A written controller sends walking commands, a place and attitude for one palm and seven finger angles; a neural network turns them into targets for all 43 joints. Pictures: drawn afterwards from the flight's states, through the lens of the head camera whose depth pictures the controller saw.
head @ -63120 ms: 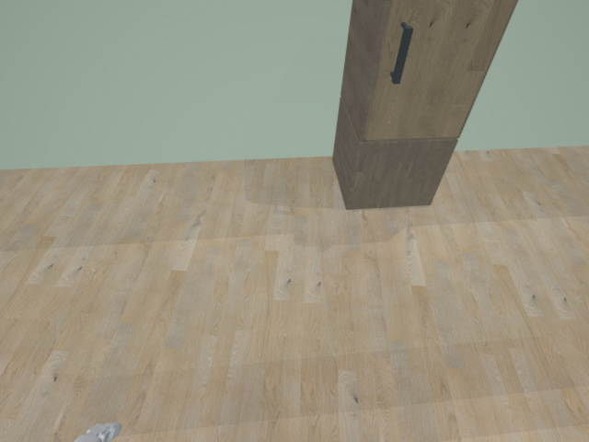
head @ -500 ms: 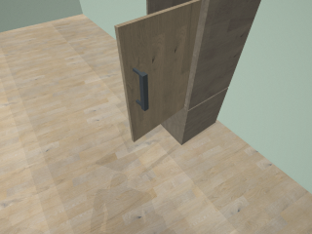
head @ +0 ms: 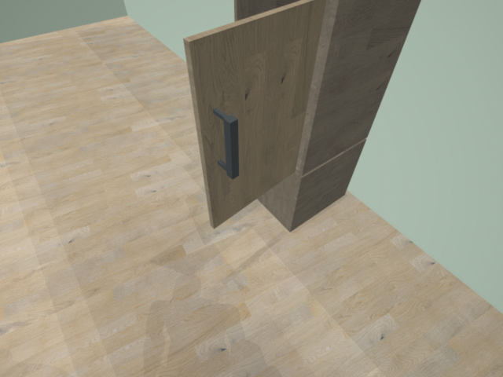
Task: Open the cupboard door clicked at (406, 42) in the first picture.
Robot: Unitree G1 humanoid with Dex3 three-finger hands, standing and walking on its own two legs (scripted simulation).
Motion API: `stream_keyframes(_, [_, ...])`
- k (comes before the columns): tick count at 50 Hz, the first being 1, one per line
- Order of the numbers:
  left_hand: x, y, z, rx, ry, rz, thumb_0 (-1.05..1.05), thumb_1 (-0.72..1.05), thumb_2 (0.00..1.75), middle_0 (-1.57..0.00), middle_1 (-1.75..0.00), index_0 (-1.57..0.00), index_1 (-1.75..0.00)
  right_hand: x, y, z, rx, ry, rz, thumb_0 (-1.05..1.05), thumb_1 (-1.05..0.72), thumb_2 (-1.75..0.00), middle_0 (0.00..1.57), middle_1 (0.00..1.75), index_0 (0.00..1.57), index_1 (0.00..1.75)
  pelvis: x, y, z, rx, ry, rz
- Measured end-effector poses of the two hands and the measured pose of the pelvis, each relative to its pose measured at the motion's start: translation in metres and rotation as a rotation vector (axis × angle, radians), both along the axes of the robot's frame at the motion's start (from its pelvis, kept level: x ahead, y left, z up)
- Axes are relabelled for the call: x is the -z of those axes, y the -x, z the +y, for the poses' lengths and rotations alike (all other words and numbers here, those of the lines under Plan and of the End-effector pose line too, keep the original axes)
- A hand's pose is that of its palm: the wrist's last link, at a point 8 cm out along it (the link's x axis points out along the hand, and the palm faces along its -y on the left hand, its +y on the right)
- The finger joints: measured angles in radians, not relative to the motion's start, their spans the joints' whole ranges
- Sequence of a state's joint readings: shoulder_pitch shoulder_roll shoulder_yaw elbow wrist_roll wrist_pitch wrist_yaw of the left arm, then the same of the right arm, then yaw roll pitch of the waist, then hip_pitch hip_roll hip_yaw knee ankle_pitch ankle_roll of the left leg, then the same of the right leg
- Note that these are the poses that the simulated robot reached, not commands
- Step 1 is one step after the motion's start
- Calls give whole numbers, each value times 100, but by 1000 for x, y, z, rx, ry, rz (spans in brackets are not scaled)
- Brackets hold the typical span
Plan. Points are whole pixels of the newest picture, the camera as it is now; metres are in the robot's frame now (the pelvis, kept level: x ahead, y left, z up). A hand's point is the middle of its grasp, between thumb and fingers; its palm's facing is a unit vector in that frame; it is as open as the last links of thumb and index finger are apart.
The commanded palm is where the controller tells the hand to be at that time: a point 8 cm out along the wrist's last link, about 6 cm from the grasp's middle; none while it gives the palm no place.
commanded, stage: look to check the result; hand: left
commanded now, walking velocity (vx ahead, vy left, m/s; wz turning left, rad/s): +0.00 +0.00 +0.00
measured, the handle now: (225, 144) +0.61 +0.09 +0.00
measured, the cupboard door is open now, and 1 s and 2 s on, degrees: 95 95 95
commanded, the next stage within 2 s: stand and wait in 0.30 s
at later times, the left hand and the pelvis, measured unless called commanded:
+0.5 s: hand out of the picture +0.02 +0.18 -0.18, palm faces +0.02 -0.98 -0.20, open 7.3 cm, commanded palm none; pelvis +0.01 +0.00 +0.00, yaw +0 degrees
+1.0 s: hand out of the picture +0.06 +0.20 -0.17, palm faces +0.01 -0.97 -0.25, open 7.3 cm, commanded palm none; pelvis +0.02 -0.01 +0.00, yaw +1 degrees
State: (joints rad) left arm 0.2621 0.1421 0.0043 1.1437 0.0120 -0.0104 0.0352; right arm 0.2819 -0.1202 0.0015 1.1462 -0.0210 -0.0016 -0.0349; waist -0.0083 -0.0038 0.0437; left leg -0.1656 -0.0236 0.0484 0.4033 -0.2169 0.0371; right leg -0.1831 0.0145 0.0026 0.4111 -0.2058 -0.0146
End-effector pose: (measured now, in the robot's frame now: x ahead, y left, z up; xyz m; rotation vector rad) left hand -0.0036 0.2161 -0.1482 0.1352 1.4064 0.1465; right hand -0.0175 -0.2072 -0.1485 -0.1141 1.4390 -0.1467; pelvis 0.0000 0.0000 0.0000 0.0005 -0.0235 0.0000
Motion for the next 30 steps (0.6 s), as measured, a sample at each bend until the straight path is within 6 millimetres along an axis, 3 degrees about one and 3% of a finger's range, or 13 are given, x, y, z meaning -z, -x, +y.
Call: stream_keyframes(30, [-5,-29,16,11,-29,-26,0,91,90,-20,-30,-20,-30,-6,-39,-24,-42,54,-37,1,-90,-90,20,30,20,30,-2,-14,0,-9,0,4])
